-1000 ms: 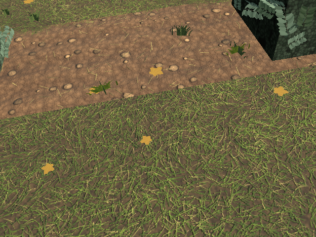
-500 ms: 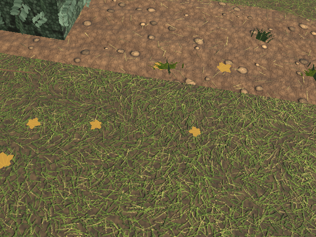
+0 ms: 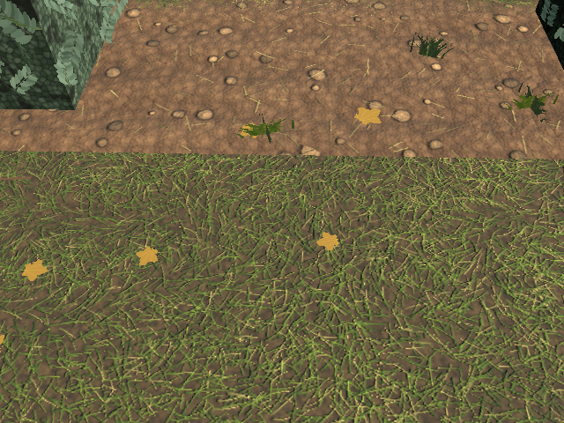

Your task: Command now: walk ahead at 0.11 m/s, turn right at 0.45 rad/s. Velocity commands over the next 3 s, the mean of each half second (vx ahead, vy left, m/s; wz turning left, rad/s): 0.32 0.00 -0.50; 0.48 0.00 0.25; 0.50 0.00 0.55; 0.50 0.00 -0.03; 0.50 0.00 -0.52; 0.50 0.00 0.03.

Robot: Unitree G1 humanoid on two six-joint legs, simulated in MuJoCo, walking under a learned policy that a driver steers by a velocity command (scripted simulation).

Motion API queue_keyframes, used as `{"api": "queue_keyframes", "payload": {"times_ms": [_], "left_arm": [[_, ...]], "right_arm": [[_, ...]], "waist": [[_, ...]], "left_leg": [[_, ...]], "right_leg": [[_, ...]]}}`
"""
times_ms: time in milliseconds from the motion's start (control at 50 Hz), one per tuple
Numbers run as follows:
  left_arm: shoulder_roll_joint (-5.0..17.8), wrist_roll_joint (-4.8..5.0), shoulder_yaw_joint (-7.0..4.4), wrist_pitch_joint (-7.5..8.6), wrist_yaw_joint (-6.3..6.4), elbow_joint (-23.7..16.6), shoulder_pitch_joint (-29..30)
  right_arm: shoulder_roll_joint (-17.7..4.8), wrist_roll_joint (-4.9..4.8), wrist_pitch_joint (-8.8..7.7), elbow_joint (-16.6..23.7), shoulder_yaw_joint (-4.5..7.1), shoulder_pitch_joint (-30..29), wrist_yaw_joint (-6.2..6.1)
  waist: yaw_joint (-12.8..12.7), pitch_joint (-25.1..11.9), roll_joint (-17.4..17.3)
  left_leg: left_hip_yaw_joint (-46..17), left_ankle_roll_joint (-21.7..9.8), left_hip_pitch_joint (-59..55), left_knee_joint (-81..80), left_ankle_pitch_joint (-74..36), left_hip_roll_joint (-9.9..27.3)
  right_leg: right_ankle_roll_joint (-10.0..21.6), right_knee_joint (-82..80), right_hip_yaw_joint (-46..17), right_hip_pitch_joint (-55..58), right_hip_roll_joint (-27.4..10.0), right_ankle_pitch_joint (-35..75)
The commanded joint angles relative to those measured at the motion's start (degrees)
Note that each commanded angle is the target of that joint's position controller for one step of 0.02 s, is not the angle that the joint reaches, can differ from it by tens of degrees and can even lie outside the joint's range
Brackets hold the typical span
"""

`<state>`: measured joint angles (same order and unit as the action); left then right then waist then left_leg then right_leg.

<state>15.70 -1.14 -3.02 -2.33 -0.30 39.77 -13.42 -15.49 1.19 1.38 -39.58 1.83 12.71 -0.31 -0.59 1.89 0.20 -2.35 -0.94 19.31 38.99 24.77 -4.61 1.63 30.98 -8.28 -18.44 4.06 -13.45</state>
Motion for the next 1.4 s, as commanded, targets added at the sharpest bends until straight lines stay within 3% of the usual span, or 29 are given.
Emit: {"api": "queue_keyframes", "payload": {"times_ms": [20, 60, 80, 100, 120, 160, 220, 300, 440, 480, 520, 540, 560, 580, 600, 620, 660, 740, 840, 960, 1020, 1060, 1080, 1100, 1120, 1140, 1180, 1240, 1400], "left_arm": [[9.40, 0.14, -3.39, -0.20, -0.18, -3.90, 2.12], [8.23, 0.51, -3.45, -0.15, -0.12, -5.09, 5.12], [4.81, 0.95, -2.67, 0.40, -0.17, -7.68, 7.82], [2.54, 0.26, -1.97, 1.32, -0.35, -10.24, 10.91], [6.88, -1.48, -3.04, 1.92, -0.32, -9.12, 12.06], [5.51, -1.28, -2.96, 2.09, -1.65, -6.28, 5.94], [4.78, -1.53, -2.53, 1.69, -3.31, -4.62, 2.84], [4.50, -1.08, -1.92, 1.46, -4.11, -6.01, 8.74], [1.63, -1.04, 0.24, 2.19, -5.42, -9.09, 20.16], [0.84, -1.12, 0.68, 2.52, -4.71, -8.30, 18.63], [2.32, -1.37, -0.07, 3.41, -3.15, -4.54, 7.48], [4.26, -2.21, -0.84, 4.31, -2.15, -1.32, -2.53], [10.52, -3.87, -2.41, 4.86, -1.05, -0.44, -10.73], [14.01, -1.50, -3.23, 4.28, -0.55, 0.83, -14.60], [12.55, -0.84, -2.83, 4.06, -0.02, 1.80, -11.39], [8.69, -0.89, -1.71, 4.45, 0.30, 2.53, -6.75], [3.20, -0.29, -0.15, 5.58, 0.25, 3.12, -1.28], [2.50, 0.04, -0.21, 7.80, 0.38, 5.66, -2.45], [0.87, 0.15, 0.13, 8.27, 0.93, 8.74, -6.06], [3.36, -0.05, -0.06, 8.12, 1.77, 12.46, -11.08], [5.98, -0.41, -0.50, 7.26, 2.57, 13.37, -10.93], [7.60, -0.78, -0.89, 6.33, 2.80, 13.08, -10.42], [7.89, -0.54, -0.86, 6.22, 2.48, 12.22, -9.33], [1.49, 0.74, 0.42, 6.57, 1.21, 8.69, -12.15], [5.08, 0.35, -0.43, 7.21, 0.81, 5.98, -6.00], [5.05, 0.31, -0.25, 8.05, 0.46, 4.32, -1.00], [4.23, 0.18, -0.10, 8.42, 0.42, 5.17, -1.75], [2.86, -1.90, 0.10, 5.18, 0.08, 5.51, -4.22], [2.54, -1.04, 0.54, 4.31, -0.63, -0.51, 12.48]], "right_arm": [[-2.55, 0.24, -1.25, 4.03, 0.44, 1.20, 0.23], [-4.30, 0.40, -2.01, 2.56, 1.20, 7.33, -0.34], [-10.35, 0.90, -2.41, 2.08, 2.62, 13.91, -1.11], [-16.78, 1.82, -2.57, 1.10, 4.22, 16.25, -1.35], [-13.27, 1.89, -2.44, 0.48, 3.21, 13.24, -2.01], [-9.15, 1.29, -2.92, 1.11, 2.07, 7.18, -1.71], [-7.02, 0.78, -4.25, 0.53, 1.63, 6.58, -0.38], [-7.08, 0.47, -5.22, -2.09, 2.10, 11.59, 0.59], [-7.70, 0.35, -5.55, -6.45, 2.24, 16.78, -0.18], [-8.12, 0.41, -4.99, -8.30, 2.13, 17.70, -0.21], [-9.09, 0.14, -4.48, -10.31, 1.96, 17.75, -0.14], [-9.14, -0.61, -4.55, -10.67, 1.77, 17.50, 0.04], [-3.41, -2.35, -4.96, -7.70, 0.10, 18.65, 1.17], [-4.53, -1.99, -4.97, -7.22, 0.94, 18.24, 1.40], [-8.13, -1.34, -4.48, -6.79, 2.32, 12.48, 1.04], [-5.36, -1.34, -4.86, -6.56, 1.69, 11.01, 1.14], [-3.41, 0.06, -3.86, -9.01, 1.75, 12.79, 1.22], [-1.09, 0.36, -2.19, -11.13, 2.07, 12.89, 2.49], [0.28, 0.60, -2.62, -8.32, 1.66, 1.55, 2.99], [1.19, 0.82, -2.98, -4.34, 0.32, -9.70, 4.40], [-0.49, 0.88, -2.80, -4.92, 0.96, -6.16, 3.86], [-3.14, 0.99, -3.27, -7.79, 2.26, 4.09, 3.21], [-5.88, 1.55, -3.67, -9.91, 3.58, 12.00, 2.49], [-13.13, 1.86, -3.35, -9.43, 5.69, 13.90, 1.52], [-13.46, -0.56, -2.73, -8.94, 5.77, 13.18, 1.54], [-12.03, -0.87, -2.53, -9.27, 5.43, 10.30, 0.92], [-7.10, -0.62, -3.03, -9.09, 4.19, 5.12, 0.45], [-5.70, -1.28, -4.69, -8.74, 3.38, 3.24, 0.43], [-7.96, -1.08, -4.86, -9.96, 4.03, 11.45, 0.61]], "waist": [[1.15, -5.35, 8.16], [5.97, -3.41, 5.42], [9.50, -4.31, -4.64], [10.29, -2.37, -14.92], [7.70, 3.32, -4.17], [2.63, 3.37, -3.94], [1.42, 1.31, -7.08], [3.73, 3.67, -5.87], [6.96, 5.90, -6.84], [5.93, 4.61, -7.20], [-0.26, -1.23, -5.76], [-4.91, -8.05, -4.84], [-7.16, -18.53, 4.87], [-7.54, -25.46, 11.18], [-7.19, -16.57, 5.04], [-3.88, -7.44, 4.67], [0.66, -0.98, 5.67], [3.02, -0.21, 4.68], [1.46, 3.25, 4.24], [-0.89, 4.92, 2.99], [1.52, 1.16, 4.47], [5.84, -5.00, 4.97], [10.27, -9.04, 1.89], [7.49, -15.25, -12.14], [8.23, -18.50, -8.62], [7.34, -9.45, -3.57], [2.19, -0.95, 2.40], [-1.32, -1.81, 0.61], [4.25, 0.81, -4.08]], "left_leg": [[2.16, -0.35, -2.58, -5.23, -2.09, -1.91], [-0.35, -1.93, -20.59, -12.95, -4.23, 1.04], [-14.29, -4.73, -29.93, -20.65, 11.35, 13.45], [-37.90, -9.52, -27.43, -31.36, 29.00, 27.73], [-34.59, -10.16, -22.15, -30.08, 25.23, 26.76], [-23.85, -8.06, -18.62, -28.17, 14.59, 21.12], [-11.50, -7.52, -14.65, -28.04, -0.20, 16.91], [-4.82, -8.11, -15.41, -28.31, -10.98, 17.89], [3.18, -7.25, -17.69, -27.14, -25.11, 19.40], [3.90, -7.34, -17.91, -24.76, -32.95, 20.03], [6.77, -6.82, -17.55, -10.48, -55.91, 18.45], [8.86, -5.71, -11.12, 2.11, -54.14, 16.23], [9.86, -3.10, 7.70, 22.58, -27.02, 11.37], [2.98, -2.69, 15.63, 35.48, 4.52, 2.87], [-3.59, -3.52, 19.73, 38.76, 0.53, 4.81], [-2.84, -3.95, 20.04, 35.44, -2.82, 7.16], [-1.19, -3.41, 14.25, 27.30, -6.43, 9.79], [-0.75, -2.64, 14.11, 26.31, -12.23, 8.60], [1.25, -1.92, 21.19, 16.71, -22.90, 8.94], [8.60, -4.64, 16.89, -0.23, -24.70, 6.74], [11.97, -7.91, 9.58, -2.04, -15.81, 1.92], [11.07, -11.04, -3.06, -5.79, -11.35, -1.33], [5.51, -13.90, -15.62, -10.58, -10.16, 1.02], [-23.02, -23.19, -34.68, -11.80, -8.31, 19.48], [-43.35, -26.97, -37.87, -21.33, -9.15, 24.65], [-33.73, -24.31, -32.02, -22.90, -11.14, 23.26], [-22.77, -18.94, -17.63, -24.46, -22.91, 18.43], [-14.72, -16.95, -10.16, -25.50, -33.07, 12.67], [-14.71, -13.39, -12.72, -26.16, -28.60, 9.38]], "right_leg": [[8.32, -11.90, -16.37, 1.47, -8.72, -12.45], [5.18, -8.80, -14.54, -15.67, -4.52, -26.45], [1.74, 2.68, -7.50, -28.01, 1.03, -28.80], [0.81, 18.37, 0.41, -35.15, 7.35, -22.14], [1.00, 23.75, -2.86, -35.29, 2.16, -15.02], [0.26, 27.54, -1.22, -31.84, 0.22, -6.54], [-0.78, 35.45, 2.77, -28.06, -1.51, -0.19], [-1.54, 31.06, 2.98, -30.03, -3.67, 5.97], [1.09, 11.53, 11.00, -22.42, -5.16, 4.86], [3.18, 6.58, 13.17, -14.52, -2.56, -0.94], [5.64, 0.84, 14.93, 1.82, 1.61, -1.74], [6.98, -0.85, 12.97, 17.35, -0.03, 1.99], [11.84, -4.63, -10.96, 37.52, -19.18, -11.27], [14.38, -13.31, -33.91, 40.16, -30.55, -6.42], [12.72, -12.06, -24.59, 33.87, -27.05, -1.03], [11.14, -12.97, -14.77, 24.47, -24.60, 4.97], [6.90, -17.02, -3.45, 13.18, -18.85, 11.88], [6.37, -20.73, 5.25, 11.24, -16.74, 20.96], [6.18, -22.31, 12.93, 13.22, -15.49, 24.34], [5.13, -19.84, 17.83, 20.02, -17.61, 35.83], [3.94, -9.02, 20.27, 25.14, -18.43, 58.95], [4.27, 8.14, 20.90, 23.06, -18.53, 59.40], [3.38, 23.09, 21.82, 14.26, -17.02, 46.94], [0.13, 47.16, 21.62, -9.89, -7.76, 1.32], [-0.30, 56.32, 8.96, -21.36, -0.54, -16.40], [0.41, 53.21, 5.05, -26.42, -5.28, -10.48], [0.13, 42.04, 5.61, -20.73, -9.08, -5.51], [-2.45, 35.33, 6.50, -13.50, -9.64, -4.50], [-5.03, 13.42, 8.00, -19.15, -8.38, 10.63]]}}
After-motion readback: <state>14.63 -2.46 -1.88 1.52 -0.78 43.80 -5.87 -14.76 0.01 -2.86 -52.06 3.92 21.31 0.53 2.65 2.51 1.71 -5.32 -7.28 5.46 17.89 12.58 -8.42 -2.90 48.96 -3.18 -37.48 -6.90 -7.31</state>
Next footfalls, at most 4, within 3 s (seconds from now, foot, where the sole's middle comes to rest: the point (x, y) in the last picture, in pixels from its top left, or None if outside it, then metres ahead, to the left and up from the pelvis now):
0.06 left None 0.06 0.10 -0.77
0.54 right None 0.28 -0.19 -0.77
1.08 left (341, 367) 0.60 -0.09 -0.77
1.60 right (383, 257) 0.93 -0.23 -0.77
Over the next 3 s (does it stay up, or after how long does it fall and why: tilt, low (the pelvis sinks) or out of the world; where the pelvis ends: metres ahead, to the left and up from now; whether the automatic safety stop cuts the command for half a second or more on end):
stays up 1.41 -0.18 0.01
